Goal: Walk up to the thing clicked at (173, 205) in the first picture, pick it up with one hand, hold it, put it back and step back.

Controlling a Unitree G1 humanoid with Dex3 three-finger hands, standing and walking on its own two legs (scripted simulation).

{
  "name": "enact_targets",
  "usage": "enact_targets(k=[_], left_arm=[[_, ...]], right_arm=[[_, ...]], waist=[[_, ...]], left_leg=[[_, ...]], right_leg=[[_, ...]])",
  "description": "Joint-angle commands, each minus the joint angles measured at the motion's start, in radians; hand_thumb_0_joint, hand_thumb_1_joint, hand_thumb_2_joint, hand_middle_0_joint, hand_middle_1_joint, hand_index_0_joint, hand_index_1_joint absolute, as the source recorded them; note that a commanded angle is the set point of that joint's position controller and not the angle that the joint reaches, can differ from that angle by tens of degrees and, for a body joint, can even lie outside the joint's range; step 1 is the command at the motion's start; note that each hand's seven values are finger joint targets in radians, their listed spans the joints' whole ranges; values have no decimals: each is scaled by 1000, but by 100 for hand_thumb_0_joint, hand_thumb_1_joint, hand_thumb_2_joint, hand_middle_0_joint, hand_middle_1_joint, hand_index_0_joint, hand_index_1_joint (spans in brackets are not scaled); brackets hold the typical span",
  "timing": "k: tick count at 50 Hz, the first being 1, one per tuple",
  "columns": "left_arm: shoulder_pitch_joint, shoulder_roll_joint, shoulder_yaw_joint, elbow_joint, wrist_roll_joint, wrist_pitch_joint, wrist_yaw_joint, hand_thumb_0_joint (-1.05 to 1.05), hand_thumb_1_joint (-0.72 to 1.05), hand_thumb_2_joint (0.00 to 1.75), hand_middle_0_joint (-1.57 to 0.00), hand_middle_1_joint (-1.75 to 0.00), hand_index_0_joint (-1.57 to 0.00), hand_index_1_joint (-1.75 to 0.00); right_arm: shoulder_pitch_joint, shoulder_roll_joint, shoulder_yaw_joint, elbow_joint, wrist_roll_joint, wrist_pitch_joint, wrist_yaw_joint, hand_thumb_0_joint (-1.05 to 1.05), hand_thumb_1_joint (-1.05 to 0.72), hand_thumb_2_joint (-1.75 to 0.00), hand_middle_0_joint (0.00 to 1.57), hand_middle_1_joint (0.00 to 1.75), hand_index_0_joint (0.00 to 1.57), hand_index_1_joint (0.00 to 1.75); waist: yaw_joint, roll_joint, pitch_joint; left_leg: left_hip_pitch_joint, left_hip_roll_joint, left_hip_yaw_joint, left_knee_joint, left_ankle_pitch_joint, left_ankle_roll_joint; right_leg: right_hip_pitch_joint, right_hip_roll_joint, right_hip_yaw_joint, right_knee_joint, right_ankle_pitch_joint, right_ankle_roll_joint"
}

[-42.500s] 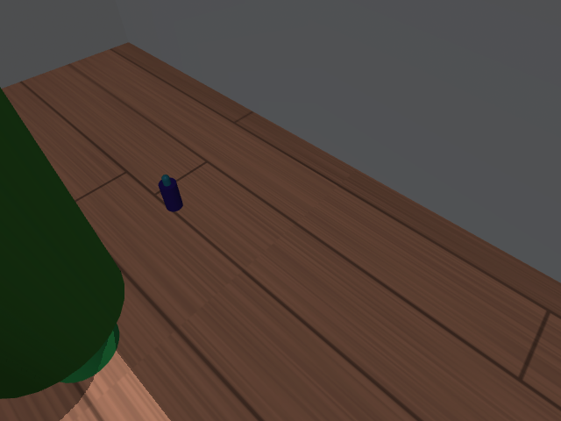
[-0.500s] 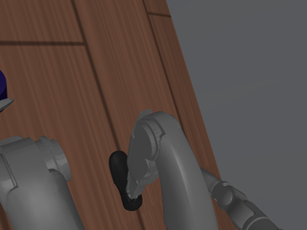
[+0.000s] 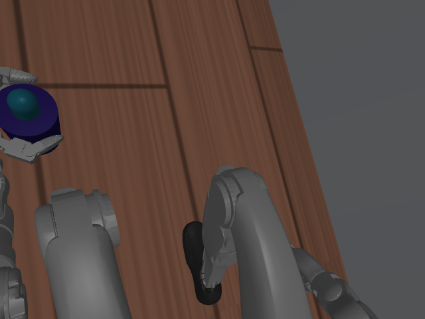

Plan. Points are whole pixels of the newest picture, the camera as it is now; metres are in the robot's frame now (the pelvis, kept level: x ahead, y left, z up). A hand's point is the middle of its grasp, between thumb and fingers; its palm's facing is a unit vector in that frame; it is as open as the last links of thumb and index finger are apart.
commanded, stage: settle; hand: left
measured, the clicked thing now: (30, 119) +0.44 +0.24 -0.12
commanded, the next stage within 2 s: lift in 1.10 s
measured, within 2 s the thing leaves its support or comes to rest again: neither
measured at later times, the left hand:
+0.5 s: hand (8, 96) +0.43 +0.25 -0.02, palm faces +0.13 -0.99 -0.05, open 10.9 cm
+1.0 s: hand (0, 78) +0.43 +0.25 +0.02, palm faces +0.16 -0.99 -0.03, open 11.0 cm
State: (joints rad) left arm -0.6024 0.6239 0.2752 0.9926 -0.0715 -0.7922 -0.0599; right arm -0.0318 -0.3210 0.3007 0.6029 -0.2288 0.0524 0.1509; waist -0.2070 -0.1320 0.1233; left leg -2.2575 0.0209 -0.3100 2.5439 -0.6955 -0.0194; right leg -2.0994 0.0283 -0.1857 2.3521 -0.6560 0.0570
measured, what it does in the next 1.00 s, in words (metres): rises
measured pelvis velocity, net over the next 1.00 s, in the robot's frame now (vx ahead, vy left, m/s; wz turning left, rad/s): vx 0.02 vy -0.02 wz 0.14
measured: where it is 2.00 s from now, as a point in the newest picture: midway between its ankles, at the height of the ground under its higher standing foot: (153, 296)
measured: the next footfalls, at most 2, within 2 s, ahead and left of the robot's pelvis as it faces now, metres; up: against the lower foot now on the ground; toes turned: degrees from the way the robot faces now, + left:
none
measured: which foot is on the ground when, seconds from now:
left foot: down 0.00-1.00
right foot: down 0.00-1.00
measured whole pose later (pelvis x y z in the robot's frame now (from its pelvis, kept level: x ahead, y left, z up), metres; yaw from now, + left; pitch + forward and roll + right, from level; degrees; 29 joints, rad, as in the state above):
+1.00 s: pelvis +0.02 -0.02 +0.06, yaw +8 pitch +32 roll -6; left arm -0.61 0.41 0.34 0.83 -0.14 -0.54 -0.24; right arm 0.08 -0.28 0.05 0.65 -0.07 0.03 0.06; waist -0.13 -0.01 -0.10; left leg -2.17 0.04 -0.14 2.29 -0.69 -0.03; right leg -2.10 -0.01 -0.06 2.24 -0.70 0.02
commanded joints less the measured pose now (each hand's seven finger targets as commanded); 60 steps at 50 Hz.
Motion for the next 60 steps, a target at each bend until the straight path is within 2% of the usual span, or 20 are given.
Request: enact_targets(k=[1,6,9,12,15,20,25,29,32,33,34,35,38,45,49,50,54,56,57,60], left_arm=[[-293,79,10,-322,-36,-39,-24,0,15,124,-124,-140,-123,-142],[-350,53,-1,-390,-47,19,-50,0,12,124,-125,-140,-125,-143],[-285,60,37,-379,-60,49,-67,0,11,124,-126,-141,-125,-143],[-318,25,20,-429,-79,70,-90,0,10,123,-125,-141,-125,-143],[-294,29,49,-375,-87,91,-104,0,9,123,-127,-141,-126,-143],[-347,27,49,-441,-98,104,-143,0,9,123,-128,-142,-128,-144],[-339,40,100,-435,-107,119,-152,0,6,123,-128,-142,-128,-144],[-366,10,88,-439,-103,130,-165,0,6,126,-130,-143,-129,-146],[-333,32,123,-422,-101,138,-172,0,6,126,-131,-143,-130,-146],[-254,-17,97,-344,-102,147,-176,0,6,126,-130,-144,-129,-146],[-374,23,120,-473,-111,133,-174,0,5,127,-130,-144,-130,-146],[-340,32,128,-448,-108,138,-173,0,6,128,-132,-146,-132,-149],[-328,-15,107,-420,-105,152,-177,0,4,128,-130,-146,-130,-148],[-311,-27,114,-381,-99,155,-177,0,2,128,-130,-144,-130,-146],[-392,-28,96,-442,-94,146,-180,0,3,129,-130,-145,-130,-147],[-320,-19,119,-366,-93,154,-178,0,4,129,-130,-144,-130,-147],[-386,-39,96,-417,-98,146,-182,0,1,129,-127,-144,-128,-146],[-341,-18,126,-363,-98,147,-179,0,3,128,-127,-143,-128,-145],[-415,-31,103,-426,-103,137,-179,0,1,129,-128,-144,-129,-145],[-403,-33,104,-418,-97,134,-179,0,1,129,-127,-143,-127,-145]], right_arm=[[114,-288,-161,-29,35,6,-24,0,-89,-90,20,30,20,30],[137,-268,-204,-21,78,10,-39,0,-89,-90,20,30,20,30],[145,-265,-231,-28,99,14,-48,0,-89,-90,20,30,20,30],[164,-244,-245,-27,114,15,-58,0,-89,-90,20,30,20,30],[178,-235,-260,-19,129,11,-68,0,-89,-90,20,30,20,30],[185,-216,-276,-24,138,3,-80,0,-90,-90,20,30,20,30],[200,-206,-289,-22,146,-7,-89,0,-90,-90,20,30,20,30],[205,-193,-300,-20,148,-13,-95,0,-90,-90,20,30,20,30],[216,-196,-308,-20,152,-15,-98,0,-90,-90,20,30,20,30],[206,-180,-295,-28,154,-15,-98,0,-90,-90,20,30,20,30],[215,-186,-308,-28,154,-17,-100,0,-89,-90,20,30,20,30],[218,-181,-307,-28,155,-18,-102,0,-90,-90,20,30,20,30],[231,-177,-314,-14,158,-24,-103,0,-89,-90,20,30,20,30],[236,-166,-319,-13,160,-32,-107,0,-89,-90,20,30,20,30],[238,-175,-330,-12,160,-40,-109,0,-89,-90,20,30,20,30],[237,-171,-328,-13,162,-40,-109,0,-90,-90,20,30,20,30],[241,-172,-335,-6,164,-47,-110,0,-89,-90,20,30,20,30],[244,-164,-329,-2,164,-49,-113,0,-90,-90,20,30,20,30],[242,-170,-333,-8,163,-51,-113,0,-89,-90,20,30,20,30],[244,-164,-336,-7,161,-52,-113,0,-89,-90,20,30,20,30]], waist=[[-28,479,-710],[-13,474,-725],[19,443,-752],[22,438,-813],[20,370,-793],[33,358,-859],[65,334,-897],[62,329,-895],[77,317,-920],[70,296,-898],[75,299,-934],[86,309,-957],[72,319,-920],[78,290,-910],[71,343,-917],[82,315,-905],[75,339,-915],[76,298,-904],[68,307,-919],[77,310,-940]], left_leg=[[473,22,133,-353,109,11],[475,15,145,-396,61,17],[480,12,158,-412,57,20],[497,5,178,-416,90,23],[446,0,195,-417,76,34],[470,-1,223,-424,102,40],[490,0,237,-433,147,40],[491,0,250,-442,145,42],[512,0,249,-456,156,42],[497,0,248,-459,162,44],[492,0,252,-458,156,46],[518,-1,255,-466,163,45],[532,1,254,-477,191,41],[540,-1,257,-501,176,44],[581,-2,253,-531,150,36],[580,-2,254,-533,136,38],[602,-4,253,-547,139,35],[575,-4,261,-531,144,43],[566,-6,260,-534,144,43],[590,-7,266,-542,142,43]], right_leg=[[256,38,-52,-188,197,-89],[195,25,-32,-200,148,-97],[198,20,-17,-213,129,-98],[230,17,1,-230,153,-98],[247,14,15,-253,139,-93],[307,7,43,-282,153,-89],[337,2,59,-293,179,-89],[341,-1,73,-318,178,-88],[349,-4,74,-321,179,-89],[363,-5,72,-324,183,-86],[380,-4,81,-332,182,-86],[392,-6,86,-337,187,-86],[360,-7,84,-335,207,-90],[366,-9,88,-355,182,-91],[329,-11,82,-358,154,-98],[326,-10,87,-369,139,-97],[320,-15,85,-366,143,-100],[346,-13,93,-379,148,-93],[353,-16,93,-376,152,-95],[364,-16,99,-390,148,-94]])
